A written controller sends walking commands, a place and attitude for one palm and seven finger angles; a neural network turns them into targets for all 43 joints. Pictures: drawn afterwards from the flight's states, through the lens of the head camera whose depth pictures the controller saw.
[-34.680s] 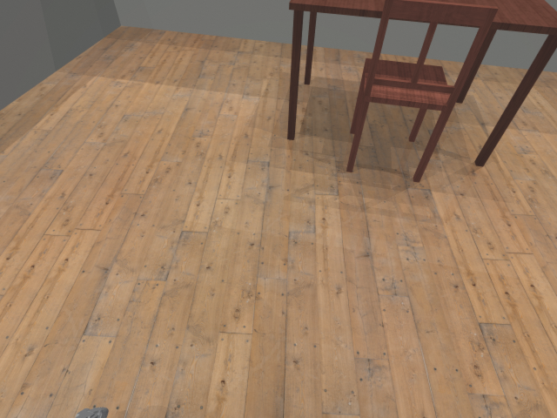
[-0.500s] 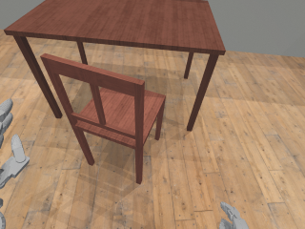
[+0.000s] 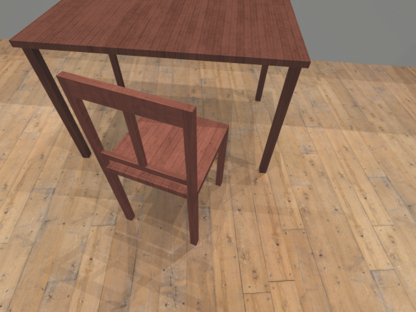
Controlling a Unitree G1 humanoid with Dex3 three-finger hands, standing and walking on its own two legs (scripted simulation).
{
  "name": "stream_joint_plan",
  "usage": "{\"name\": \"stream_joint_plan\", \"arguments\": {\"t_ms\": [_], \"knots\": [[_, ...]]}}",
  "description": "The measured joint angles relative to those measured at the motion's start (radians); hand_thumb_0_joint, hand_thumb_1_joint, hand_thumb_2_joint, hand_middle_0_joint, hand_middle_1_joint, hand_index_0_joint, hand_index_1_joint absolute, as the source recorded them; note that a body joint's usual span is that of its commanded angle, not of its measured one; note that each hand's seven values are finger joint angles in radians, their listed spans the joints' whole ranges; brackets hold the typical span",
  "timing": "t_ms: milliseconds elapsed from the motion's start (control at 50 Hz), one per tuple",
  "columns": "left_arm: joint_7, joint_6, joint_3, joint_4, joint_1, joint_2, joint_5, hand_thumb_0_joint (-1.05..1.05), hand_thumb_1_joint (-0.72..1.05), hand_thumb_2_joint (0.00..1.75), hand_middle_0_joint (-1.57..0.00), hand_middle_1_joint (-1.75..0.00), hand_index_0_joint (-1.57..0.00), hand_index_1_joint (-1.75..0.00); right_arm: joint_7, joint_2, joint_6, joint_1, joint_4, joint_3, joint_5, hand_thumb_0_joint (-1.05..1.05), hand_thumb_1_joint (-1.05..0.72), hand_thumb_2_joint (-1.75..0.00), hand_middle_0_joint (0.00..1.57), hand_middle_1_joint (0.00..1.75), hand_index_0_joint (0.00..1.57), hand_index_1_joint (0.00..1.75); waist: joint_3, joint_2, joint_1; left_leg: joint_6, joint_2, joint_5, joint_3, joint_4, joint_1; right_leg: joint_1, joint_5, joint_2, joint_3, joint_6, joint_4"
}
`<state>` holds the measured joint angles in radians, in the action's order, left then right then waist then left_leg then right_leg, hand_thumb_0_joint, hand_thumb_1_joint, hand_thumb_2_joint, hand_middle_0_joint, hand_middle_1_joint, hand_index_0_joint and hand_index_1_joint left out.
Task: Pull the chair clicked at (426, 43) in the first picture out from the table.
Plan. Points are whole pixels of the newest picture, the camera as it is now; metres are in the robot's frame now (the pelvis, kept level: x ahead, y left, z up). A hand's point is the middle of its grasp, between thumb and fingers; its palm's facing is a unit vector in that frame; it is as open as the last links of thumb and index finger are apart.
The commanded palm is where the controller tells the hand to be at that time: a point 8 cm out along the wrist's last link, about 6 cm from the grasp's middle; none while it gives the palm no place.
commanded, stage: let the arm hang, fingers relaxed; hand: left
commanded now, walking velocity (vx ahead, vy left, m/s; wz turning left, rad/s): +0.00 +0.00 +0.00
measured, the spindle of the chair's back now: (136, 140) +0.60 +0.26 -0.10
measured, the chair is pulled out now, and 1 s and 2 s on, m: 0.22 0.22 0.22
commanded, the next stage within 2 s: look to check the result in 0.58 s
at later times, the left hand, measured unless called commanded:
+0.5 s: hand out of the picture -0.04 +0.13 -0.18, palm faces +0.06 -0.99 -0.12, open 7.4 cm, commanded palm none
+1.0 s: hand out of the picture -0.04 +0.14 -0.17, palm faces +0.06 -0.98 -0.17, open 7.4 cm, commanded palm none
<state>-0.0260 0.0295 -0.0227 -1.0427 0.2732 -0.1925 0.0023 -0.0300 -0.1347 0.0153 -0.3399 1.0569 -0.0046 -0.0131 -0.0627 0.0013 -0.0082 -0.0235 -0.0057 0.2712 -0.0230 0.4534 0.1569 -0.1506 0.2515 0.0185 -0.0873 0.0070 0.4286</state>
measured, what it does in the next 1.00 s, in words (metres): stands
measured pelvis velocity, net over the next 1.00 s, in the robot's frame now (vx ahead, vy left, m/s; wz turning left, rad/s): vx -0.02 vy -0.01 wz -0.01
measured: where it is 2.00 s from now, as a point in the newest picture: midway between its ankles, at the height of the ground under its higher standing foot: outside the picture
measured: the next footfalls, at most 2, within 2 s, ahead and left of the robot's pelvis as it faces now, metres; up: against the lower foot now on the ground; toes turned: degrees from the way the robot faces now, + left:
none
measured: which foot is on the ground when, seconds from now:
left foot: down 0.00-1.00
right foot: down 0.00-1.00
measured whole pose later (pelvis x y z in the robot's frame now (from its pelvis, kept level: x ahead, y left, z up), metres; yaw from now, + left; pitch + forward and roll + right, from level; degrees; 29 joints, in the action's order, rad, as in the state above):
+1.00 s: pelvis -0.02 -0.01 +0.00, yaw -1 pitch -2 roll +0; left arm -0.04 0.00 -0.01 -1.14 0.32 -0.11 0.00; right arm -0.04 -0.09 0.00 -0.35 1.14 0.00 -0.01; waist -0.05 -0.01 0.00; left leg 0.00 0.00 0.22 -0.03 0.41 0.16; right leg -0.18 0.22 0.01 -0.08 0.03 0.42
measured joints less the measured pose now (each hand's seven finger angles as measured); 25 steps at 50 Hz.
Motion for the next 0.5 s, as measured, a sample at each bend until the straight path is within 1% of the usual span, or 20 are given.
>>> {"name": "stream_joint_plan", "arguments": {"t_ms": [80,180,360,500], "knots": [[-0.003,-0.004,0.005,-0.05,0.026,0.008,-0.002,-0.02,0.92,0.9,-0.2,-0.3,-0.2,-0.3,-0.001,0.01,-0.004,-0.007,0.029,-0.002,0.003,0.0,-0.91,-0.89,0.2,0.3,0.2,0.3,0.001,-0.017,0.002,0.0,-0.002,-0.012,-0.004,-0.017,-0.011,0.005,-0.008,0.002,0.004,0.0,-0.007],[-0.005,-0.009,0.013,-0.084,0.049,0.036,-0.002,0.0,0.91,0.9,-0.2,-0.3,-0.2,-0.3,-0.002,0.022,-0.007,-0.003,0.052,-0.004,0.004,0.0,-0.91,-0.89,0.2,0.3,0.2,0.3,0.006,-0.025,0.009,0.0,-0.003,-0.023,-0.01,-0.029,-0.015,0.002,-0.015,0.002,0.01,0.001,-0.008],[-0.006,-0.02,0.023,-0.103,0.063,0.097,0.0,0.0,0.9,0.9,-0.2,-0.3,-0.2,-0.3,-0.006,0.037,-0.015,0.011,0.064,0.001,0.004,0.0,-0.91,-0.89,0.2,0.3,0.2,0.3,0.019,-0.014,0.014,0.004,0.001,-0.035,-0.014,-0.033,-0.008,-0.01,-0.024,-0.001,0.013,0.006,-0.005],[-0.006,-0.027,0.022,-0.1,0.057,0.116,0.001,0.0,0.9,0.9,-0.2,-0.3,-0.2,-0.3,-0.009,0.043,-0.018,0.012,0.067,0.005,0.003,0.0,-0.91,-0.89,0.19,0.3,0.2,0.3,0.026,-0.004,0.014,0.009,0.005,-0.039,-0.012,-0.031,-0.004,-0.014,-0.028,-0.005,0.012,0.011,-0.004]]}}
